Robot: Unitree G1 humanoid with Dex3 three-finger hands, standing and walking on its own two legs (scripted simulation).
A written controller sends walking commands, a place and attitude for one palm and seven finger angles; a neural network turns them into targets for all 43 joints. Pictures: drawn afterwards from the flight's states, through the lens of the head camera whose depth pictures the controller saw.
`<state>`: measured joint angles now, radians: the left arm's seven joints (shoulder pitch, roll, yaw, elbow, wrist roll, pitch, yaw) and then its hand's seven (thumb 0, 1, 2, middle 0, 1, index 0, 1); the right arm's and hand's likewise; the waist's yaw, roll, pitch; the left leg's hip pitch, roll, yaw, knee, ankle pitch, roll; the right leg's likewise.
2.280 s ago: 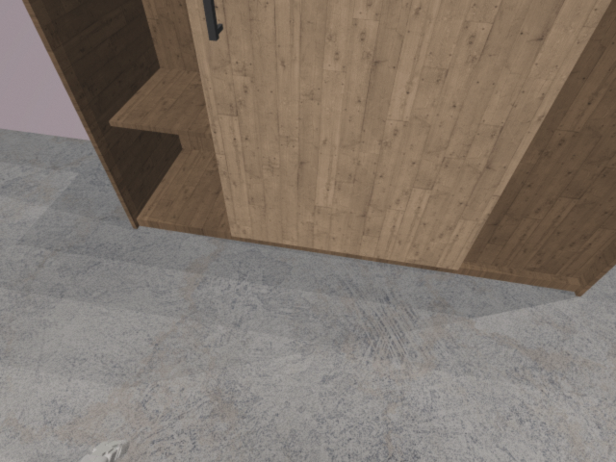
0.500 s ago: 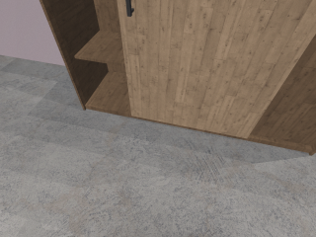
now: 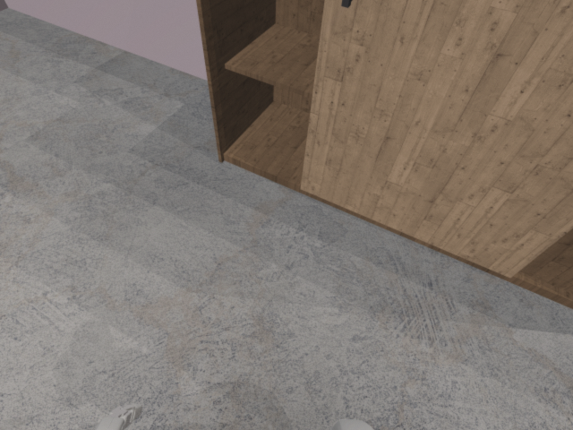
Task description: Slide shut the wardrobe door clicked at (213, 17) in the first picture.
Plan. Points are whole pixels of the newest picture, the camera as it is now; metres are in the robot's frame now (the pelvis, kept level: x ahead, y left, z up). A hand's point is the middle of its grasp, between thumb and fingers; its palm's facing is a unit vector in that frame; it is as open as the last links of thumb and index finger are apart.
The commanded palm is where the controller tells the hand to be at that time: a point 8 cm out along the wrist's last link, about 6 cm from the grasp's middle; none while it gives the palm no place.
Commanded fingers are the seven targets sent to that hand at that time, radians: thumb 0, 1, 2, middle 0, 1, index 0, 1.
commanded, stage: walk to a spot facing it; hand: right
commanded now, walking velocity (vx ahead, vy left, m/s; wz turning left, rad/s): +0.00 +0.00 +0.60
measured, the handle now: out of the picture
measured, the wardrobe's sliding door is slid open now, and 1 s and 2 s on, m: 0.43 0.43 0.43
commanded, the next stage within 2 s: turn to face it in 1.88 s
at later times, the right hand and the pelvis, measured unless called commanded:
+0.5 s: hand out of the picture +0.11 -0.26 -0.17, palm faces -0.26 +0.94 -0.20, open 7.4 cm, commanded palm none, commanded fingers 0.00 -0.90 -0.90 0.20 0.30 0.20 0.30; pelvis -0.02 -0.06 +0.00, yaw +19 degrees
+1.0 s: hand (313, 381) +0.22 -0.05 -0.16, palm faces -0.53 +0.82 -0.22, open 7.3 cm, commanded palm none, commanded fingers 0.00 -0.90 -0.90 0.20 0.30 0.20 0.30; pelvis +0.06 +0.08 +0.00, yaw +34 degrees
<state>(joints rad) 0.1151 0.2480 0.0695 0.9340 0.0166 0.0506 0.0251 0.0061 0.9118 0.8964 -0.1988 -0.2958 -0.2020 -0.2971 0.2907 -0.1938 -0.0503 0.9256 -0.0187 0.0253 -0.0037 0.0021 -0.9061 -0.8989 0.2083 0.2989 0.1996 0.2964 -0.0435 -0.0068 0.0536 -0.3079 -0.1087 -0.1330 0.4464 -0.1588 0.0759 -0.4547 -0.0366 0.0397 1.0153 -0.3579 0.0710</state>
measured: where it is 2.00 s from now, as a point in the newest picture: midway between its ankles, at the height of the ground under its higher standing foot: (203, 359)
